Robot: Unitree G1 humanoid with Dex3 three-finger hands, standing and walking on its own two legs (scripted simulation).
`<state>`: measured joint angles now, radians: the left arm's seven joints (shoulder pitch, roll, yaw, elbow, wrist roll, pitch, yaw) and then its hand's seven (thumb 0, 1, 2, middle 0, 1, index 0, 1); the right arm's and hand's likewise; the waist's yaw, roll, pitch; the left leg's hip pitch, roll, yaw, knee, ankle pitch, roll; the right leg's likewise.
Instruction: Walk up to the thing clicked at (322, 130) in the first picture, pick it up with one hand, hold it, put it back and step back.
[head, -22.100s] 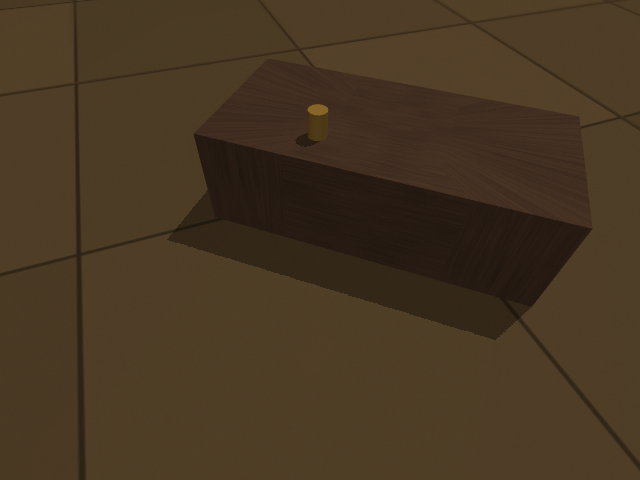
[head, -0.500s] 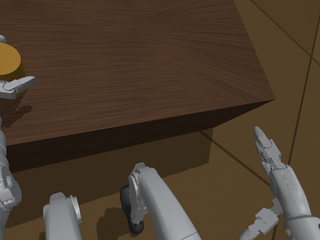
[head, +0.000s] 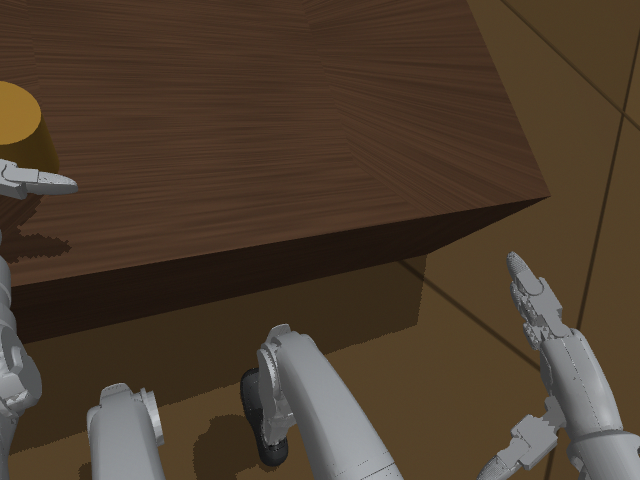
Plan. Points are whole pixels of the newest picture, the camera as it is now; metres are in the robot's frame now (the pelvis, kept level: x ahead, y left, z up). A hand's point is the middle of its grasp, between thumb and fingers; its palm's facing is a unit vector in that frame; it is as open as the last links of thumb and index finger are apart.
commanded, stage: withdraw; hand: left
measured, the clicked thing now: (11, 140) +0.56 +0.17 -0.08
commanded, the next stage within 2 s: rise in 0.28 s
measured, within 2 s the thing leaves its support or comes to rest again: neither
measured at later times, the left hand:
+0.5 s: hand out of the picture +0.55 +0.28 +0.08, palm faces +0.20 -0.97 -0.16, open 17.6 cm
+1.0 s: hand out of the picture +0.44 +0.31 +0.14, palm faces +0.27 -0.90 -0.35, open 17.0 cm
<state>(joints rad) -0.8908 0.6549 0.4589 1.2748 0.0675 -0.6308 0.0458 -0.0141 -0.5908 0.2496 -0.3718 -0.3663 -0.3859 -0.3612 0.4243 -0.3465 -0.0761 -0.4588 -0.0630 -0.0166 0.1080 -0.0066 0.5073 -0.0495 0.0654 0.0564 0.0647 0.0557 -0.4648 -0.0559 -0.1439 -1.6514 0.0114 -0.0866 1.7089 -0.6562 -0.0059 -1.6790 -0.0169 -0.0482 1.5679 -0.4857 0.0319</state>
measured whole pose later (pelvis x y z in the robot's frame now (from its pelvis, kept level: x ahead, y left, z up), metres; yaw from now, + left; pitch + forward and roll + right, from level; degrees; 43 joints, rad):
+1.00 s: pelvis +0.05 +0.01 +0.16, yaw +1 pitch +17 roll -3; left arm -0.49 0.53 0.31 0.99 0.03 -0.01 0.03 -0.01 -0.46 0.12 -0.06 -0.07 -0.06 -0.07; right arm 0.41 -0.25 0.07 -0.02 0.05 0.13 0.04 0.00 -0.55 -0.71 0.18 0.25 0.18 0.25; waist -0.11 0.03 -0.16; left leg -0.83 0.02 -0.01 1.04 -0.51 0.01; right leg -0.87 -0.01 0.00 0.93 -0.36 0.04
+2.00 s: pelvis +0.05 -0.01 +0.17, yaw +3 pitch +8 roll +0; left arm 0.44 0.20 -0.02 0.10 -0.04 0.06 0.11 -0.01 -0.52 0.08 -0.06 -0.06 -0.06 -0.06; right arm 0.45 -0.20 0.00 0.10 0.04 0.06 -0.11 0.02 -0.90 -0.90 0.20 0.30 0.20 0.30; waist 0.01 0.00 -0.11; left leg -0.60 0.00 -0.01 0.95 -0.49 -0.02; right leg -0.68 -0.03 0.00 0.94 -0.39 0.02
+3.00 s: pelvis +0.07 -0.01 +0.17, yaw +3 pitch +9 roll -1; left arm 0.49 0.21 -0.01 0.02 -0.03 0.11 0.11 -0.01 -0.56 0.05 -0.05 -0.05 -0.05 -0.05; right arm 0.38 -0.22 0.01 0.27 0.04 0.02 -0.11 0.01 -0.90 -0.90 0.20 0.30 0.20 0.30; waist -0.01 0.00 -0.13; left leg -0.60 0.01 -0.03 0.98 -0.53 -0.01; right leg -0.67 -0.03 -0.02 0.94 -0.42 0.02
